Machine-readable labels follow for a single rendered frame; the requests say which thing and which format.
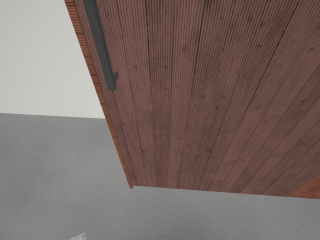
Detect handle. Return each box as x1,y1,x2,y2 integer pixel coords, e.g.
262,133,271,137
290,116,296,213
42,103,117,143
83,0,119,91

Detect wardrobe door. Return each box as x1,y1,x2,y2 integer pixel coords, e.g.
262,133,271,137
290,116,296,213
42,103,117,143
74,0,320,197
296,174,320,193

